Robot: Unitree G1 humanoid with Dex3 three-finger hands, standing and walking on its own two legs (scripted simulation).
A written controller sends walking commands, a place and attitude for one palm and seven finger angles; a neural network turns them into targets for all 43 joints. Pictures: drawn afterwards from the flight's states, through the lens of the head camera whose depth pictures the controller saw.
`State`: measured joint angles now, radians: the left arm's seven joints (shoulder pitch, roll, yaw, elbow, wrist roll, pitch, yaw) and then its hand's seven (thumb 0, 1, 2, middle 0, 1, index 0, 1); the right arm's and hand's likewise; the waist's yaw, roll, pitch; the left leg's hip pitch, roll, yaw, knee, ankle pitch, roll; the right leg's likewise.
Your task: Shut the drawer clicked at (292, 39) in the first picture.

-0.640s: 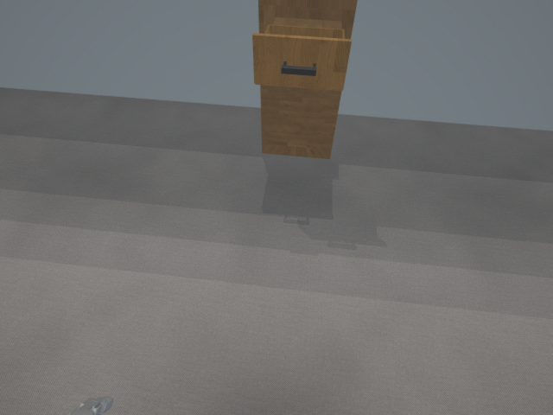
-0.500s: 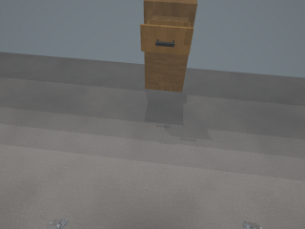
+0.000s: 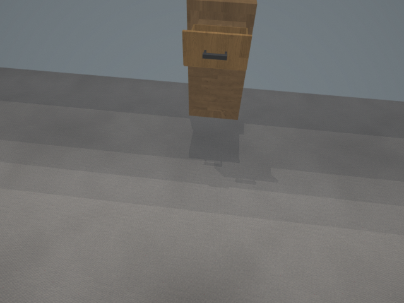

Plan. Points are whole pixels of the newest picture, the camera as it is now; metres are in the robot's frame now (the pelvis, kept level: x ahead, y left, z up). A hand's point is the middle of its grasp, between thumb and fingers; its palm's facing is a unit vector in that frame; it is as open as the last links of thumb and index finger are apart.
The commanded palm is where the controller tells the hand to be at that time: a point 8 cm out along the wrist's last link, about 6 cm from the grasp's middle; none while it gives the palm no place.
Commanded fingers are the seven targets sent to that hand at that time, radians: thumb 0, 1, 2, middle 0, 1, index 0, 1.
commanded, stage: stand and wait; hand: left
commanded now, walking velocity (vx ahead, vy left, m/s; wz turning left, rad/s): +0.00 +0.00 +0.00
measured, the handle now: (215, 54) +1.25 +0.01 -0.09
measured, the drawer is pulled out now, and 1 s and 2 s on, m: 0.30 0.30 0.30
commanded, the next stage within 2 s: look at it before walking up in 0.36 s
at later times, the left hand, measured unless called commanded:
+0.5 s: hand out of the picture +0.06 +0.24 -0.16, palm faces -0.03 -0.95 -0.32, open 7.4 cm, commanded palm none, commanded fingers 0.00 0.90 0.90 -0.20 -0.30 -0.20 -0.30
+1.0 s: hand out of the picture +0.07 +0.25 -0.16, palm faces -0.03 -0.95 -0.32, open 7.4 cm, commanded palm none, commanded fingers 0.00 0.90 0.90 -0.20 -0.30 -0.20 -0.30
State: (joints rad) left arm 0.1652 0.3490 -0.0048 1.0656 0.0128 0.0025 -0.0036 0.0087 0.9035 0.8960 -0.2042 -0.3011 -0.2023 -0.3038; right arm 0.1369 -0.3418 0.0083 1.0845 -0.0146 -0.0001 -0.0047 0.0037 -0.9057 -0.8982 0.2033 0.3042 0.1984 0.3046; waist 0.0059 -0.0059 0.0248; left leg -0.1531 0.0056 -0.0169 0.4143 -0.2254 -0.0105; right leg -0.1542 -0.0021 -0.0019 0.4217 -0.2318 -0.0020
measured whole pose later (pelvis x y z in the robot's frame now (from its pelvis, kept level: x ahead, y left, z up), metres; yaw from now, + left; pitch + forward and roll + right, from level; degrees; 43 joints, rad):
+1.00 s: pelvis +0.00 +0.00 +0.00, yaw -1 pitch -1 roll +0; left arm 0.15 0.34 -0.01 1.09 0.02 -0.01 0.00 0.01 0.90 0.90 -0.20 -0.30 -0.20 -0.30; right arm 0.12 -0.33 0.01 1.11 -0.01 -0.01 0.00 0.00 -0.91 -0.90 0.20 0.30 0.20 0.30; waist 0.01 -0.01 0.03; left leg -0.15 0.01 -0.01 0.37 -0.20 -0.01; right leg -0.15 0.00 0.01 0.38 -0.20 0.00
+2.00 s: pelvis +0.26 +0.03 -0.01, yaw -16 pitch -2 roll +0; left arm 0.35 0.21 0.08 1.05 0.04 -0.02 0.00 0.01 0.91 0.90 -0.20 -0.30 -0.20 -0.30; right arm 0.20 -0.13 -0.05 0.99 -0.01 -0.08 -0.02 -0.02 -0.95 -0.90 0.20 0.30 0.20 0.30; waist 0.04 -0.05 0.02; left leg -0.27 0.04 0.20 0.54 -0.23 0.06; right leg -0.50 -0.04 -0.02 1.26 -0.32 -0.04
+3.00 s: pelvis +0.62 -0.10 +0.00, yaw -25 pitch -1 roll -1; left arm 0.31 0.19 0.06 1.10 0.03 -0.01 -0.01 0.01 0.91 0.90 -0.20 -0.30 -0.20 -0.30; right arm 0.25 -0.15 -0.03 1.02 -0.02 -0.07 -0.03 0.00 -0.94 -0.90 0.20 0.30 0.20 0.30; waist 0.01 -0.04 0.05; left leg -0.24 0.05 0.17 0.49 -0.23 0.05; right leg -0.45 -0.07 -0.06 1.14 -0.35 0.00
